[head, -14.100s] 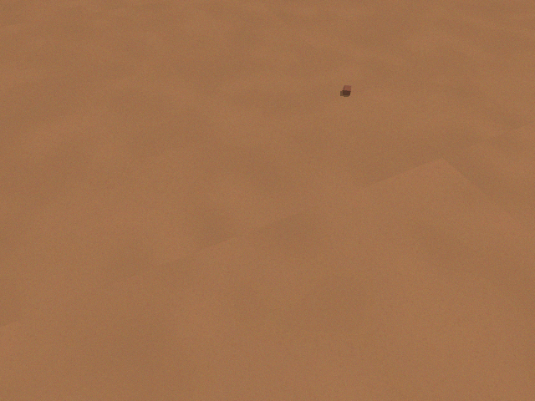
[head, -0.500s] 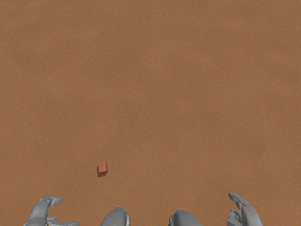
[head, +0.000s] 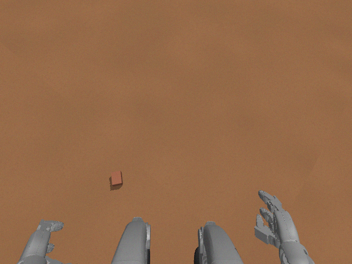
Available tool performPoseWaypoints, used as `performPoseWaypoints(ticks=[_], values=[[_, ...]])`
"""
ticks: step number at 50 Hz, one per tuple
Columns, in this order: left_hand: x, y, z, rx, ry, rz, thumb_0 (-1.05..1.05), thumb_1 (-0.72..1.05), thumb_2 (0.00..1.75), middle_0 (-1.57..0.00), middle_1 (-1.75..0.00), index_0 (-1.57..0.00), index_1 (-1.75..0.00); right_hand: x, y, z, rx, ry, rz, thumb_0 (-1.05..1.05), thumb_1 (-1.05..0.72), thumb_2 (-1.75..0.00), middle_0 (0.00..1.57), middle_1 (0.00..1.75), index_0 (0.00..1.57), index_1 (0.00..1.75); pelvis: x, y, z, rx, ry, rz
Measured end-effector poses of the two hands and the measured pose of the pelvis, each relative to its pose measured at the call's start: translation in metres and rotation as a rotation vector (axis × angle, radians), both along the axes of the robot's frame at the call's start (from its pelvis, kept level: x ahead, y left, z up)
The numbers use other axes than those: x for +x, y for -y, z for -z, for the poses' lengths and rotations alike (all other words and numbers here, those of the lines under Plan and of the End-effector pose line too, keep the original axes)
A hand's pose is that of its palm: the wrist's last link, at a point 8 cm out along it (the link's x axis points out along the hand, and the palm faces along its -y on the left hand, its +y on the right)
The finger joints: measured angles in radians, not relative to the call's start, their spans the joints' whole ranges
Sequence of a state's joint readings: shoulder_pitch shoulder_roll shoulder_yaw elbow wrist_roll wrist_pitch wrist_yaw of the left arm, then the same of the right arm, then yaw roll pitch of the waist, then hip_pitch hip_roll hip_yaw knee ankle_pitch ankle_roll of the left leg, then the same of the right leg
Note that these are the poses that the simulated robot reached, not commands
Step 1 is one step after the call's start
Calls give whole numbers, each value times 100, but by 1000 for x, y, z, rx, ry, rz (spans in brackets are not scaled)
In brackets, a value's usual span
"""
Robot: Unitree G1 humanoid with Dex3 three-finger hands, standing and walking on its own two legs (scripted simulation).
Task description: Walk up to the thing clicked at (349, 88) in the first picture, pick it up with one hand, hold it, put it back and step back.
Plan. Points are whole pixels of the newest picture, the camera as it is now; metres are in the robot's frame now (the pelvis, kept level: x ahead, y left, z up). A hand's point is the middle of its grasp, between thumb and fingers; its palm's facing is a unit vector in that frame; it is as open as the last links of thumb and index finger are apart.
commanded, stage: rise first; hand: left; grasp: from above
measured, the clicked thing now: (117, 178) +0.44 +0.27 -0.65
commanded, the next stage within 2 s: none
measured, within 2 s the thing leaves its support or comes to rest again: neither
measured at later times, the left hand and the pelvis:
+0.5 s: hand (76, 219) +0.23 +0.31 -0.32, palm faces -0.41 -0.42 -0.81, open 13.7 cm; pelvis -0.06 -0.01 -0.18, yaw -2 degrees
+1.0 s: hand (88, 195) +0.32 +0.33 -0.43, palm faces -0.45 -0.09 -0.89, open 13.5 cm; pelvis -0.09 +0.00 -0.29, yaw -5 degrees
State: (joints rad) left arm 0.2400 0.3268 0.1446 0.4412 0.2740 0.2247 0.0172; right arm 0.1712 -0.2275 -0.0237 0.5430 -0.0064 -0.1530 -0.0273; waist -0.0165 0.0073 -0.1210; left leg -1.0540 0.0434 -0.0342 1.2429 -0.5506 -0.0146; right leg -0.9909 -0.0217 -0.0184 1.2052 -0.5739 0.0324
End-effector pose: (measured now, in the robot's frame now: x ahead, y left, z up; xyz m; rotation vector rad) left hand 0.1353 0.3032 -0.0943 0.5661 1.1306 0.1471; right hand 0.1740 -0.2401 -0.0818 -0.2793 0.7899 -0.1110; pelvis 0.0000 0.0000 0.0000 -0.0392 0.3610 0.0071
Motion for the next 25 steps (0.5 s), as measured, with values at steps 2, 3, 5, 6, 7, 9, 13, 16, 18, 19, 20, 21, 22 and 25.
performPoseWaypoints(ticks=[2,3,5,6,7,9,13,16,18,19,20,21,22,25], values=[[-1,-1,5,9,5,12,0,-50,99,-4,-106,-3,-108,0,1,7,0,-1,-5,1,-81,-88,20,30,20,30,-2,1,6,0,-12,0],[-1,-1,7,15,7,20,0,-50,99,-4,-107,-3,-108,0,1,10,0,-2,-6,1,-81,-88,20,30,20,30,-3,1,10,0,-18,0],[0,-2,13,32,9,42,0,-50,99,-4,-107,-3,-108,-1,3,18,1,-3,-11,1,-81,-88,20,30,20,30,-5,2,16,-1,-31,-1],[1,-4,16,41,10,55,0,-50,98,-4,-107,-3,-108,-1,3,23,1,-4,-14,1,-81,-88,20,30,20,30,-7,2,20,-1,-39,-1],[2,-5,21,54,10,71,0,-50,98,-4,-108,-3,-108,-1,4,28,0,-4,-19,1,-81,-88,20,30,20,30,-8,3,25,-1,-48,-1],[7,-11,34,85,10,109,0,-50,97,-4,-108,-4,-108,-2,7,41,-4,-4,-29,1,-81,-88,20,30,20,30,-13,4,37,0,-70,-1],[24,-21,66,151,29,203,0,-49,96,-5,-107,-5,-108,-5,15,74,-18,-12,-42,0,-81,-88,20,30,20,30,-23,6,67,1,-117,3],[42,-23,91,196,65,307,0,-47,94,-7,-106,-7,-106,-10,22,105,-30,-32,-44,0,-81,-88,20,30,20,30,-31,6,94,0,-153,8],[56,-22,107,232,95,377,0,-46,93,-9,-104,-9,-105,-16,26,127,-36,-55,-44,0,-83,-88,20,30,20,30,-37,6,113,-1,-174,12],[62,-22,116,253,108,409,0,-46,93,-10,-104,-10,-104,-19,28,138,-38,-69,-43,0,-83,-88,20,30,20,30,-39,6,122,-2,-184,14],[68,-23,125,276,119,437,0,-45,92,-11,-103,-11,-103,-23,30,150,-40,-84,-43,0,-84,-88,20,30,20,30,-43,5,131,-3,-192,16],[75,-23,134,299,130,462,0,-45,92,-11,-103,-11,-103,-27,31,162,-41,-100,-42,0,-84,-89,20,30,20,30,-46,5,141,-4,-200,18],[81,-24,142,323,140,484,0,-44,92,-12,-102,-12,-102,-32,32,174,-41,-117,-41,0,-85,-89,20,30,20,30,-49,5,150,-5,-207,20],[99,-26,166,390,166,538,0,-44,92,-13,-101,-13,-101,-50,35,208,-40,-171,-36,0,-85,-89,20,30,20,30,-59,6,177,-8,-221,24]])
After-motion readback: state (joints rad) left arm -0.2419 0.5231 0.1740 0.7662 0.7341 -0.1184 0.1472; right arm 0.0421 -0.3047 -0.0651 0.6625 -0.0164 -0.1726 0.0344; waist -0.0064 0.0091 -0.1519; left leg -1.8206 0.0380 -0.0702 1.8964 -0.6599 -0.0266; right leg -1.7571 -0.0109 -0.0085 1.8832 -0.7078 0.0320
